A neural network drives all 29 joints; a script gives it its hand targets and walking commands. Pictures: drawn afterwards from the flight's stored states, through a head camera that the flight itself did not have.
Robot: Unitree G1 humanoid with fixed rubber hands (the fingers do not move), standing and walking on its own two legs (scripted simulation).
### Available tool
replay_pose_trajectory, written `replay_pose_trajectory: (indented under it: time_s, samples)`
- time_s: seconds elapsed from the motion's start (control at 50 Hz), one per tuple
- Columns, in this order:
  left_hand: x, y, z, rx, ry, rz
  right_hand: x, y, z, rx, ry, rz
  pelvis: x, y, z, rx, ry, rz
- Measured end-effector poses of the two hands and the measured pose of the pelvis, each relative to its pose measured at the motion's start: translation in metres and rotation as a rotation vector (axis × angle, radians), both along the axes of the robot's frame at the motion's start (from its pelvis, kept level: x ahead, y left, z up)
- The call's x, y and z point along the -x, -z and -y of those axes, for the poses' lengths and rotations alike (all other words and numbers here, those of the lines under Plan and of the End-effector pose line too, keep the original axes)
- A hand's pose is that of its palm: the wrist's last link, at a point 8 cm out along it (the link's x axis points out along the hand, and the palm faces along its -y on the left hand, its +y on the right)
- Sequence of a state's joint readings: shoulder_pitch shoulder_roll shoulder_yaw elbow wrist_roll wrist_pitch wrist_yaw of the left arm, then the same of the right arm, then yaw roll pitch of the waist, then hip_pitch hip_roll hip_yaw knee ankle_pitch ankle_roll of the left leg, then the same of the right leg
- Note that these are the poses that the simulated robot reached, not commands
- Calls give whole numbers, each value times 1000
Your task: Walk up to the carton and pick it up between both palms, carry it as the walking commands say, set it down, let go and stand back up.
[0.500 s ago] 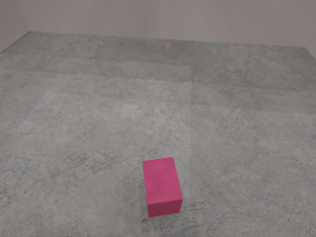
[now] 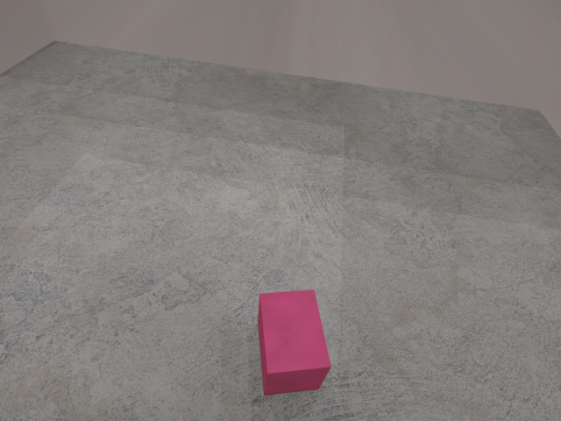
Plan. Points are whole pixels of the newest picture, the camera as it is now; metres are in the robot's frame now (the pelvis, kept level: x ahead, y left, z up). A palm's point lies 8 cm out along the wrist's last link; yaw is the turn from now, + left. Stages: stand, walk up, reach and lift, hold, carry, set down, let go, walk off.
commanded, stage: walk up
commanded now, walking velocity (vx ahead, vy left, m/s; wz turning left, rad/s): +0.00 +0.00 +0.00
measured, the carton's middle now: (289, 341) +0.52 -0.08 -0.67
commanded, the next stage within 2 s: none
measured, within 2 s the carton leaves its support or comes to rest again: neither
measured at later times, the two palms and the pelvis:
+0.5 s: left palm out of the picture +0.00 +0.21 -0.14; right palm out of the picture +0.01 -0.23 -0.14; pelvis +0.02 -0.01 +0.00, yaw +0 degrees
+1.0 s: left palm out of the picture +0.02 +0.20 -0.14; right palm out of the picture -0.02 -0.30 -0.14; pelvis +0.03 -0.05 +0.00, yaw +1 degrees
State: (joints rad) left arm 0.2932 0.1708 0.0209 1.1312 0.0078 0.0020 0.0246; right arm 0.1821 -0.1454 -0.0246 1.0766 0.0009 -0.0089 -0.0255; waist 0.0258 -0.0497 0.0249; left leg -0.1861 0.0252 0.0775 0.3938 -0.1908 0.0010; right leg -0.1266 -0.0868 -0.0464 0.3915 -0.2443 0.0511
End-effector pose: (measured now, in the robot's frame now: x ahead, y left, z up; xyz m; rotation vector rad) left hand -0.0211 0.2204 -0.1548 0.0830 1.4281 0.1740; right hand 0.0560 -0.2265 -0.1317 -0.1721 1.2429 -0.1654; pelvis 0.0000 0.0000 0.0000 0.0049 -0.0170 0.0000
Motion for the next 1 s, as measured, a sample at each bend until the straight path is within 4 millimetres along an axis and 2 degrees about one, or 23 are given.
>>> replay_pose_trajectory:
  time_s: [0.2, 0.32, 0.52, 0.86, 0.94, 1.0]
  samples:
    - [-6, -7, -6, -26, 15, -29, 38, 7, -1, -17, 54, -107, -9, -2, -1, 3, 0, 1]
    - [-13, -9, -3, -39, 19, -27, 51, 10, 1, -25, 71, -149, -14, -2, 3, 2, -2, 1]
    - [-20, -10, 12, -37, 17, -15, 50, 12, 10, -28, 73, -159, -19, -2, 13, 1, -3, 0]
    - [-11, -12, 26, -44, 9, -29, 48, 15, 25, -25, 68, -167, -22, -1, 27, 1, -4, -4]
    - [-16, -10, 18, -62, 28, -39, 61, 11, 47, 15, 96, -195, -25, 2, 38, 11, -10, -25]
    - [-40, -15, 19, -83, 47, 16, 77, 3, 75, 51, 115, -242, -30, 1, 54, 24, -24, -31]
